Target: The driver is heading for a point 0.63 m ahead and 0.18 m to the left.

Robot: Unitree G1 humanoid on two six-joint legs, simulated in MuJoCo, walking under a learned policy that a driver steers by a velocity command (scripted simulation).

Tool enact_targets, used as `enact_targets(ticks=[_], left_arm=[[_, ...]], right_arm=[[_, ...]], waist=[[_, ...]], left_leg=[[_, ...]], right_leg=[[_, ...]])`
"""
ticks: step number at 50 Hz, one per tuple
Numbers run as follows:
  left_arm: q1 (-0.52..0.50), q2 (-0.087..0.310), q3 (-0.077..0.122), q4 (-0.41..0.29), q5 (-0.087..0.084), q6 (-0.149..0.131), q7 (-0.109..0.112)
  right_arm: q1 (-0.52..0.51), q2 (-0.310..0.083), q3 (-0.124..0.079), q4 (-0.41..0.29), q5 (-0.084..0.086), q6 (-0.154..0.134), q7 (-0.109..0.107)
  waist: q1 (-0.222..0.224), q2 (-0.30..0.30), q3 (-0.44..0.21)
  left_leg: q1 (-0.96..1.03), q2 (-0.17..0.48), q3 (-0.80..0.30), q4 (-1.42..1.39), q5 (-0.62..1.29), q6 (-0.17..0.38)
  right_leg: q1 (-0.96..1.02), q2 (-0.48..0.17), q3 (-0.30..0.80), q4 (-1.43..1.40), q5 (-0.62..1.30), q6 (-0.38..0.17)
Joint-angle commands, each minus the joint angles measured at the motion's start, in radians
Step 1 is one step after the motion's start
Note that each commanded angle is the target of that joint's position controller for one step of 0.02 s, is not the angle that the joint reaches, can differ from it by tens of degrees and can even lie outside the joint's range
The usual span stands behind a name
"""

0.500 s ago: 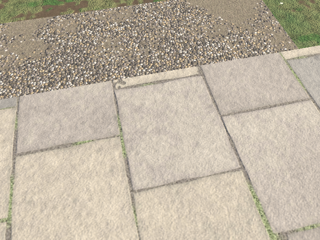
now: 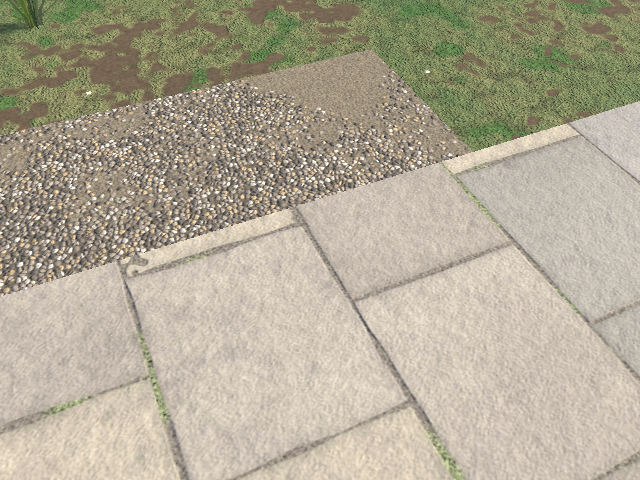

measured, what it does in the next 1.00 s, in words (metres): walks ahead, turning left: right foot, then left foot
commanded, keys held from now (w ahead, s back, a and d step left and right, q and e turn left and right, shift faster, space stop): w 0.38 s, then w+q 0.60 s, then no key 0.02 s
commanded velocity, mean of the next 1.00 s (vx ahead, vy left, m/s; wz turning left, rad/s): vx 0.47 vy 0.00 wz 0.18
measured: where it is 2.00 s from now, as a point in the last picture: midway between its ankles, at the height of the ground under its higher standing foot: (320, 413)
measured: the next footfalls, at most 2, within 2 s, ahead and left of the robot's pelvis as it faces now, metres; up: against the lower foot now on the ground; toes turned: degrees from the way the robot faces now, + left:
right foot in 0.40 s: +0.31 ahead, -0.16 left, +0.00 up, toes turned -3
left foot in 0.94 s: +0.61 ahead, +0.11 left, +0.00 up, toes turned +19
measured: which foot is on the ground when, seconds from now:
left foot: down 0.00-0.42, up 0.44-0.92, down 0.94-1.00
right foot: up 0.00-0.38, down 0.40-0.96, up 0.98-1.00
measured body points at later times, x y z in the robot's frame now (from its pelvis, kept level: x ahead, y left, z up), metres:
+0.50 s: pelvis +0.21 -0.06 +0.00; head +0.25 -0.07 +0.44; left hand +0.42 +0.19 -0.08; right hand +0.21 -0.34 -0.14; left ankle +0.05 +0.10 -0.65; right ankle +0.27 -0.16 -0.73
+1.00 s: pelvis +0.48 +0.00 -0.02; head +0.52 +0.01 +0.43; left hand +0.45 +0.29 -0.15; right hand +0.74 -0.20 -0.10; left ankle +0.56 +0.09 -0.73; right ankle +0.30 -0.17 -0.66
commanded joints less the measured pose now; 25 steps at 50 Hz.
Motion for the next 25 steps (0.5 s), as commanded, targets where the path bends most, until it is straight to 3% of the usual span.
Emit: enact_targets(ticks=[1,2,3,5,7,11,15,17,18,19,20,21,22,23,24,25], left_arm=[[-0.13,0.11,0.023,-0.137,-0.023,-0.053,0.004],[-0.104,0.142,0.035,-0.116,-0.027,-0.063,-0.001],[-0.078,0.133,0.035,-0.091,-0.015,-0.065,-0.006],[-0.097,0.106,0.031,-0.083,0.001,-0.075,-0.015],[-0.126,0.065,0.02,-0.082,0.004,-0.081,-0.021],[-0.229,0.008,-0.004,-0.102,-0.003,-0.089,-0.034],[-0.292,0.022,-0.003,-0.115,-0.018,-0.096,-0.057],[-0.281,0.047,0.005,-0.117,-0.022,-0.099,-0.064],[-0.242,0.067,0.014,-0.108,-0.02,-0.1,-0.063],[-0.151,0.094,0.03,-0.082,-0.014,-0.099,-0.057],[-0.005,0.136,0.053,-0.04,-0.01,-0.096,-0.046],[0.191,0.211,0.073,-0.012,0.007,-0.09,-0.03],[0.215,0.271,0.075,0.0,0.019,-0.088,-0.034],[0.202,0.174,0.052,0.002,0.015,-0.091,-0.034],[0.143,0.138,0.037,0.009,0.007,-0.093,-0.031],[0.082,0.111,0.027,0.011,0.008,-0.095,-0.031]], right_arm=[[0.17,-0.228,-0.062,-0.011,-0.024,-0.026,-0.003],[0.133,-0.178,-0.048,-0.021,-0.005,-0.031,-0.011],[0.115,-0.146,-0.038,-0.027,0.005,-0.031,-0.016],[0.113,-0.127,-0.028,-0.027,0.008,-0.027,-0.022],[0.14,-0.121,-0.024,-0.019,0.004,-0.027,-0.024],[0.191,-0.138,-0.023,0.006,0.015,-0.015,-0.027],[0.24,-0.174,-0.03,0.029,0.029,-0.002,-0.023],[0.24,-0.187,-0.035,0.038,0.037,0.005,-0.024],[0.229,-0.199,-0.039,0.039,0.038,0.009,-0.026],[0.214,-0.201,-0.039,0.039,0.041,0.013,-0.029],[0.224,-0.176,-0.03,0.038,0.037,0.013,-0.03],[0.216,-0.108,-0.002,0.003,0.005,0.008,-0.029],[0.321,-0.001,0.029,-0.021,0.018,-0.012,-0.029],[0.247,-0.122,-0.002,-0.009,0.047,-0.025,-0.026],[0.164,-0.155,-0.015,-0.036,0.061,-0.029,-0.022],[0.128,-0.142,-0.013,-0.038,0.049,-0.027,-0.024]], waist=[[-0.074,0.23,0.134],[-0.042,0.185,0.16],[-0.025,0.17,0.144],[-0.029,0.149,0.131],[-0.046,0.142,0.111],[-0.092,0.145,0.111],[-0.11,0.156,0.13],[-0.082,0.165,0.131],[-0.048,0.171,0.109],[0.012,0.158,0.048],[0.083,0.13,-0.053],[0.16,-0.007,-0.225],[0.089,-0.293,-0.355],[0.129,-0.184,-0.27],[0.113,-0.146,-0.126],[0.08,-0.076,-0.062]], left_leg=[[0.239,0.426,-0.693,-0.384,-0.502,0.259],[0.25,0.394,-0.627,-0.371,-0.471,0.242],[0.272,0.346,-0.539,-0.362,-0.397,0.209],[0.272,0.29,-0.401,-0.381,-0.215,0.174],[0.246,0.245,-0.285,-0.396,-0.03,0.167],[0.204,0.201,-0.135,-0.392,0.172,0.153],[0.214,0.241,-0.126,-0.372,0.208,0.154],[0.257,0.275,-0.138,-0.345,0.284,0.143],[0.273,0.28,-0.128,-0.299,0.422,0.133],[0.27,0.255,-0.084,-0.187,0.608,0.112],[0.193,0.206,-0.047,0.002,0.684,0.084],[-0.038,0.151,-0.018,0.335,0.385,0.044],[-0.36,-0.02,-0.056,0.649,-0.278,-0.005],[-0.458,0.023,-0.158,0.762,-0.266,0.001],[-0.508,0.065,-0.135,0.768,-0.175,0.011],[-0.469,0.106,-0.117,0.727,-0.089,0.009]], right_leg=[[-0.526,-0.025,0.028,0.347,-0.203,-0.002],[-0.568,-0.055,0.054,0.41,-0.116,-0.005],[-0.573,-0.077,0.029,0.429,-0.052,0.001],[-0.548,-0.121,-0.016,0.402,0.079,0.02],[-0.49,-0.132,-0.077,0.364,0.18,0.042],[-0.349,-0.125,-0.138,0.118,0.291,0.063],[-0.24,-0.102,-0.164,-0.036,0.291,0.046],[-0.199,-0.096,-0.158,-0.086,0.253,0.013],[-0.13,-0.081,-0.167,-0.109,0.237,-0.008],[0.01,-0.057,-0.187,-0.145,0.248,-0.035],[0.246,-0.061,-0.178,-0.149,0.258,-0.066],[0.573,-0.28,0.057,-0.11,0.253,-0.133],[0.78,-0.5,0.527,-0.258,-0.012,-0.264],[0.694,-0.477,0.541,-0.325,-0.114,-0.235],[0.574,-0.448,0.376,-0.335,-0.053,-0.198],[0.449,-0.401,0.262,-0.358,0.049,-0.175]])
